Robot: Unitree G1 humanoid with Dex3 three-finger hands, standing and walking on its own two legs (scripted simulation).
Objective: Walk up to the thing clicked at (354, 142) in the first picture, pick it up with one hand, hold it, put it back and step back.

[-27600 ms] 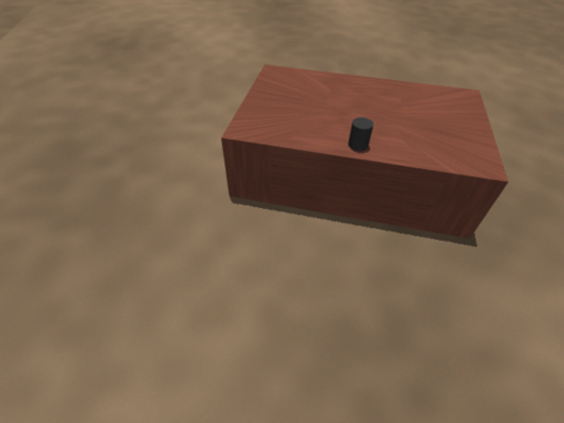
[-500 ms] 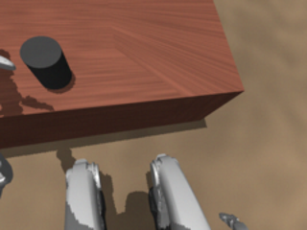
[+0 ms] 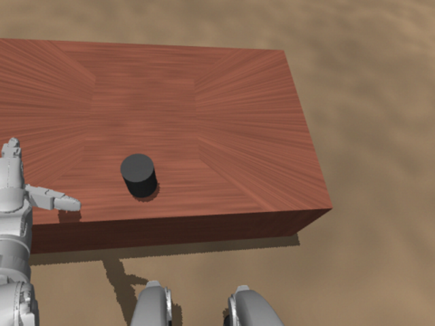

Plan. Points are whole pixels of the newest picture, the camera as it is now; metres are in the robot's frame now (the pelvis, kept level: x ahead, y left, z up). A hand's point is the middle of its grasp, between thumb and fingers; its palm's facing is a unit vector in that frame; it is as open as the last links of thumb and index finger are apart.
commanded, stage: home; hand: left
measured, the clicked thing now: (140, 176) +0.52 +0.16 -0.25
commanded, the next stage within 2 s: none
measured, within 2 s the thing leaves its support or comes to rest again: neither
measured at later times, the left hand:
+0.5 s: hand (87, 297) +0.20 +0.18 -0.01, palm faces +0.15 -0.95 -0.26, open 17.5 cm
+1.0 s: hand (101, 308) +0.19 +0.16 +0.00, palm faces +0.15 -0.95 -0.26, open 17.6 cm
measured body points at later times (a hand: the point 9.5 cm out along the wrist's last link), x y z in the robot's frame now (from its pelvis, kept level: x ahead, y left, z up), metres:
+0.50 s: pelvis +0.03 +0.00 +0.07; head +0.05 -0.01 +0.52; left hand +0.19 +0.23 +0.01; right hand +0.20 -0.23 -0.02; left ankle +0.05 +0.12 -0.63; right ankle +0.01 -0.14 -0.63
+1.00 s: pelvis +0.03 -0.02 +0.06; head +0.05 -0.03 +0.51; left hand +0.17 +0.21 +0.02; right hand +0.19 -0.26 -0.02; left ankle +0.05 +0.12 -0.63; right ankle +0.01 -0.14 -0.63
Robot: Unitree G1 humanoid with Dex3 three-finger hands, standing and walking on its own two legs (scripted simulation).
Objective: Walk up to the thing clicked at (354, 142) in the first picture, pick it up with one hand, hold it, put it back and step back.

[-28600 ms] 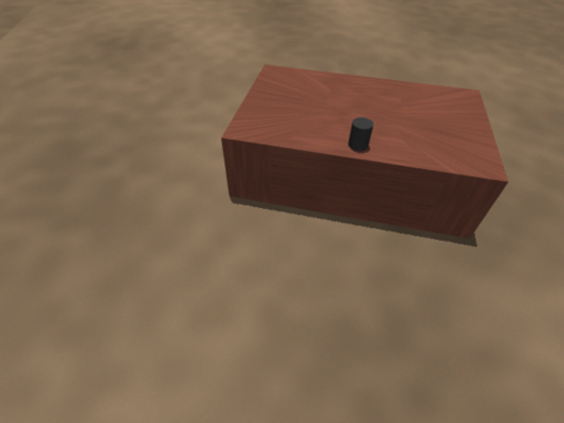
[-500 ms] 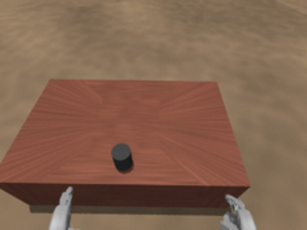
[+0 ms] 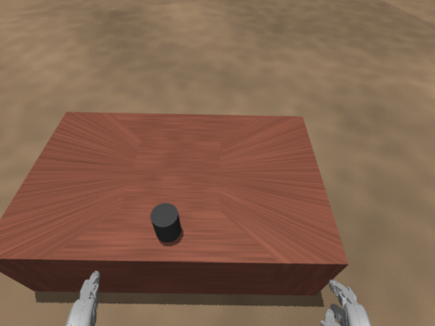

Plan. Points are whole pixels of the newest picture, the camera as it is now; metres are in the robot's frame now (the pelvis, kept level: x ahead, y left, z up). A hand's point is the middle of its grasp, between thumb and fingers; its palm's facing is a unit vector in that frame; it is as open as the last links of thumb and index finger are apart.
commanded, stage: home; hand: left
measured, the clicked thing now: (166, 223) +0.50 +0.16 -0.31
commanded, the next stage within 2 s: stand in 1.54 s
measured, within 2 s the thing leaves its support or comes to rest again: neither
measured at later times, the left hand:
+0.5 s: hand (111, 322) +0.17 +0.19 -0.06, palm faces +0.10 -0.96 -0.27, open 17.6 cm
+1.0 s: hand out of the picture +0.17 +0.19 -0.06, palm faces +0.10 -0.96 -0.28, open 17.5 cm
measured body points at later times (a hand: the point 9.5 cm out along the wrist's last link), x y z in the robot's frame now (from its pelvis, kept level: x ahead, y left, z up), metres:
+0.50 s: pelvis +0.01 +0.01 +0.00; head +0.03 +0.01 +0.45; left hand +0.16 +0.24 -0.04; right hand +0.17 -0.23 -0.08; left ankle +0.03 +0.14 -0.69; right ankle -0.03 -0.11 -0.69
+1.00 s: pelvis +0.00 +0.01 -0.01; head +0.02 +0.01 +0.44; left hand +0.16 +0.24 -0.04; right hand +0.16 -0.23 -0.08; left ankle +0.03 +0.14 -0.69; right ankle -0.03 -0.11 -0.69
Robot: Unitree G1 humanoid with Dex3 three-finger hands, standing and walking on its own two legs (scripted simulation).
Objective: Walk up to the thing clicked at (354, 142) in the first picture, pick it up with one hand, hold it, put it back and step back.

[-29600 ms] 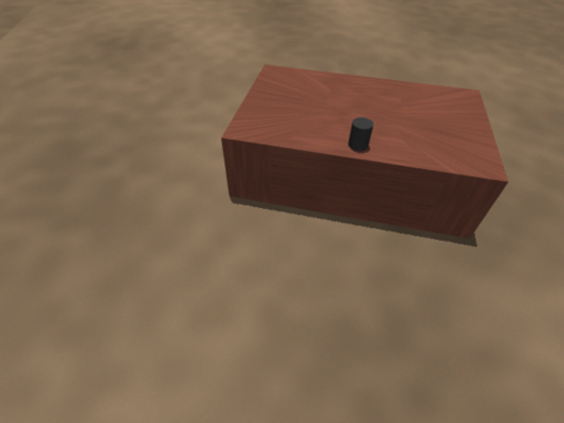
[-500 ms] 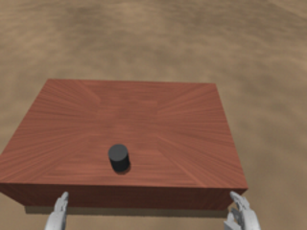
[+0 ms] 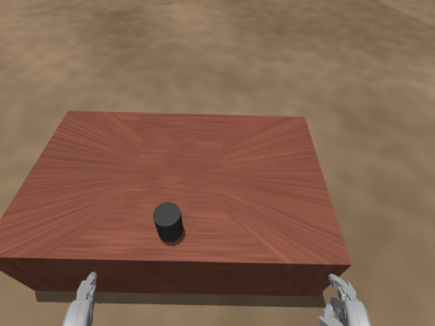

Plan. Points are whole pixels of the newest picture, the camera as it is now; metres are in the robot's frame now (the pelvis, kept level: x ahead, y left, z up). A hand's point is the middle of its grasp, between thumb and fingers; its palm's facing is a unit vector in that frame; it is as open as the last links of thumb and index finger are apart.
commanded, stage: home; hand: left
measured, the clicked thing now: (168, 222) +0.50 +0.15 -0.31
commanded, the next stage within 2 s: stand in 0.54 s
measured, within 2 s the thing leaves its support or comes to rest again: neither
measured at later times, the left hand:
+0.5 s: hand (117, 322) +0.17 +0.18 -0.06, palm faces +0.09 -0.96 -0.28, open 17.6 cm
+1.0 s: hand out of the picture +0.10 +0.25 -0.11, palm faces -0.01 -0.93 -0.36, open 11.8 cm
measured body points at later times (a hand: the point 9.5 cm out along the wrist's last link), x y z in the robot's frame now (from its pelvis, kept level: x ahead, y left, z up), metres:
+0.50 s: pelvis +0.00 +0.00 +0.00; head +0.03 +0.00 +0.45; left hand +0.16 +0.23 -0.03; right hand +0.16 -0.25 -0.07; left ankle +0.03 +0.13 -0.69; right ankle -0.03 -0.12 -0.69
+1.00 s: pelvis +0.00 +0.01 +0.03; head +0.01 +0.01 +0.48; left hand +0.10 +0.30 -0.08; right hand +0.10 -0.28 -0.09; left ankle +0.03 +0.13 -0.69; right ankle -0.03 -0.12 -0.69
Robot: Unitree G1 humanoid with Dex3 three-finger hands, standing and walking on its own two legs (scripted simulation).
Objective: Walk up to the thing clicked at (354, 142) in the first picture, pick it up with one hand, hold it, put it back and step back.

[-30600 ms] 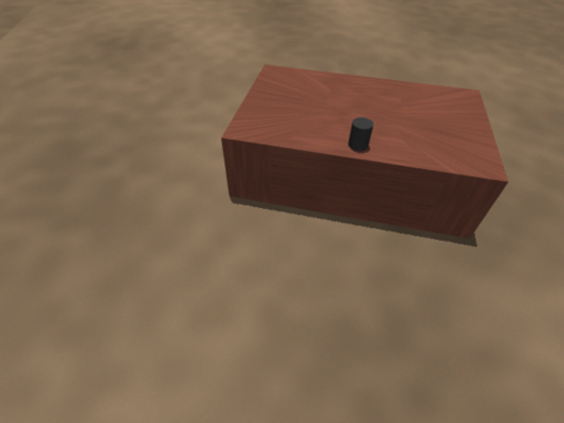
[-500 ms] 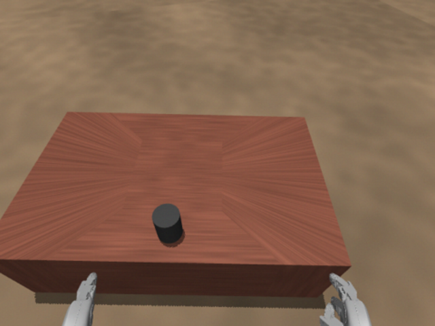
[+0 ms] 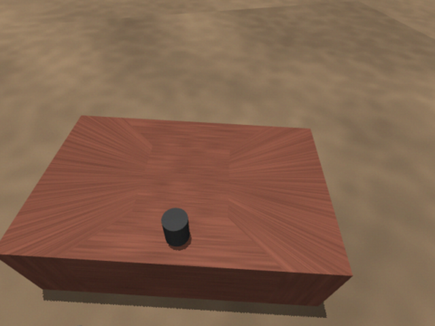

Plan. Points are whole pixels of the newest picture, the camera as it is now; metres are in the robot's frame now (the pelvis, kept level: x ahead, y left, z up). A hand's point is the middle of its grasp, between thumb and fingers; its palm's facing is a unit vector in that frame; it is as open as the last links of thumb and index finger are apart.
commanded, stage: stand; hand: left
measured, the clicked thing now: (176, 227) +0.50 +0.14 -0.34
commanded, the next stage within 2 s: none
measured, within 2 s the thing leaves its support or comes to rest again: neither
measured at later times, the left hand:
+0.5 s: hand out of the picture +0.03 +0.26 -0.13, palm faces +0.00 -0.94 -0.34, open 7.4 cm
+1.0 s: hand out of the picture +0.06 +0.25 -0.13, palm faces -0.01 -0.94 -0.33, open 7.4 cm
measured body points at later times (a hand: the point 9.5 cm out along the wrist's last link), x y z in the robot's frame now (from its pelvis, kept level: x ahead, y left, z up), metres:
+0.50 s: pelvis -0.01 +0.01 +0.03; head -0.02 +0.01 +0.48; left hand +0.03 +0.30 -0.11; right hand +0.06 -0.28 -0.11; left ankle +0.03 +0.12 -0.72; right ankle -0.03 -0.13 -0.72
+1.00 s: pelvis +0.00 +0.00 +0.03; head +0.00 +0.00 +0.48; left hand +0.06 +0.30 -0.11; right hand +0.06 -0.29 -0.11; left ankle +0.03 +0.12 -0.72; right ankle -0.03 -0.13 -0.72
